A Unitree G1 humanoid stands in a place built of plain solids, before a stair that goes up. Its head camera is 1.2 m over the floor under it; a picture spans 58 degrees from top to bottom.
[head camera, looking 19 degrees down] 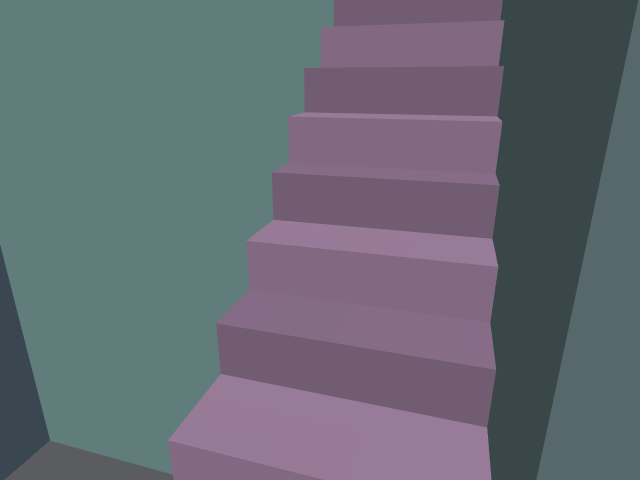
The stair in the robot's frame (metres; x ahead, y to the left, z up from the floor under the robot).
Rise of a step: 0.18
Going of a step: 0.22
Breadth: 0.87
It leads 17 degrees to the right of straight ahead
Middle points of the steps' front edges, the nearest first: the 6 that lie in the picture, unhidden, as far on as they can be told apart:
1.00 -0.11 0.55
1.21 -0.18 0.74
1.44 -0.24 0.92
1.61 -0.29 1.10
1.80 -0.35 1.29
2.03 -0.42 1.47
